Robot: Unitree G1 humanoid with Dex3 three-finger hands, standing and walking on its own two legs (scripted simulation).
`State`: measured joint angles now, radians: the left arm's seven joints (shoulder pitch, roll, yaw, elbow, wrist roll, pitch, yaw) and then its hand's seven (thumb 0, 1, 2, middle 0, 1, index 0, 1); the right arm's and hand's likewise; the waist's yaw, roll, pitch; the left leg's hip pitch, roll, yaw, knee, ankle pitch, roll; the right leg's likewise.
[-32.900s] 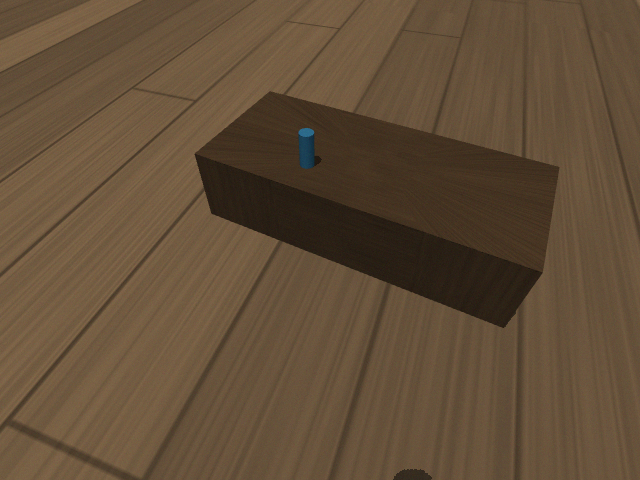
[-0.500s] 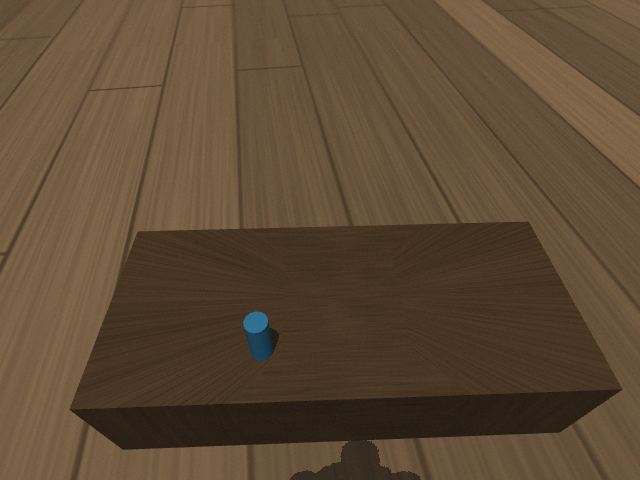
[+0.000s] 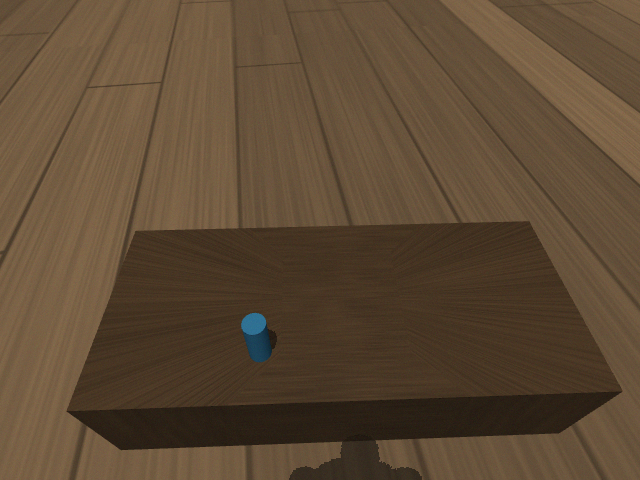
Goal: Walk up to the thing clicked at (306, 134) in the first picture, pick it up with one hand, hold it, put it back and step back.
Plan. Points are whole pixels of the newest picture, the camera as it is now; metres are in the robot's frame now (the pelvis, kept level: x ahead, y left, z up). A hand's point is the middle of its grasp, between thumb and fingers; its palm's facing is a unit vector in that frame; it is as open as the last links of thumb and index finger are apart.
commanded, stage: stand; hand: left
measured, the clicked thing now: (257, 338) +0.51 +0.16 -0.38
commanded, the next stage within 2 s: step back in 0.58 s
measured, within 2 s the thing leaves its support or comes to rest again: neither
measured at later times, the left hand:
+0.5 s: hand out of the picture +0.07 +0.25 -0.16, palm faces -0.01 -0.94 -0.34, open 7.3 cm
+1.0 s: hand out of the picture +0.04 +0.28 -0.17, palm faces -0.03 -0.92 -0.40, open 7.3 cm
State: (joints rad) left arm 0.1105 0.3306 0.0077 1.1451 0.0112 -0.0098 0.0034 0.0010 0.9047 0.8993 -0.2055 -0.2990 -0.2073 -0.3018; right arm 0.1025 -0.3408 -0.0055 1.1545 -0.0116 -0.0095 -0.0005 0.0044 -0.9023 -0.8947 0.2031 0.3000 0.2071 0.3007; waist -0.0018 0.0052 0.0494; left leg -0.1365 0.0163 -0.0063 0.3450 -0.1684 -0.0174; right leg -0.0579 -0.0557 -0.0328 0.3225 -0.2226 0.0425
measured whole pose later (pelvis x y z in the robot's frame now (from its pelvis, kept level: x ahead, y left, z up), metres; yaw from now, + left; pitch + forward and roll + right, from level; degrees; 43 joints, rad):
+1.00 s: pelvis -0.08 +0.01 -0.03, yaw +1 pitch -1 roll +0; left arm 0.08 0.38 0.06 0.92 0.04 0.04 0.01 0.00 0.90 0.90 -0.21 -0.30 -0.21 -0.30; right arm 0.11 -0.41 -0.06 0.95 0.01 0.05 0.02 0.00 -0.90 -0.89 0.20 0.30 0.21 0.30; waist -0.01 0.00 0.16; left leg -0.38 -0.06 -0.03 0.93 -0.49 0.03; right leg -0.37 -0.09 -0.02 0.67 -0.28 0.03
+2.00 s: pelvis -0.31 +0.05 -0.02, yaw -3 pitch -2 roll -1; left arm 0.16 0.40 0.09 0.82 0.02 0.07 0.01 0.00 0.91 0.90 -0.21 -0.30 -0.21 -0.30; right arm 0.15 -0.35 -0.04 0.87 -0.03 0.02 -0.01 0.01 -0.90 -0.89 0.21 0.30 0.21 0.30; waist 0.01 -0.04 0.16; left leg -0.32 0.01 -0.01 0.59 -0.23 0.03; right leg -0.45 0.11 0.16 1.22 -0.49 0.02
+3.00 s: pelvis -0.64 +0.00 -0.02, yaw -3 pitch -2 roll +1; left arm 0.24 0.36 0.07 0.92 0.05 0.02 -0.01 0.00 0.90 0.90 -0.21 -0.30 -0.21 -0.30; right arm 0.21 -0.43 -0.06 0.91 -0.02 0.04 -0.01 0.00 -0.90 -0.89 0.20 0.30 0.21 0.30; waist 0.04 0.03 0.09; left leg -0.47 -0.07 -0.09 1.02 -0.44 -0.02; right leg -0.28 -0.03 0.01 0.67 -0.36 -0.01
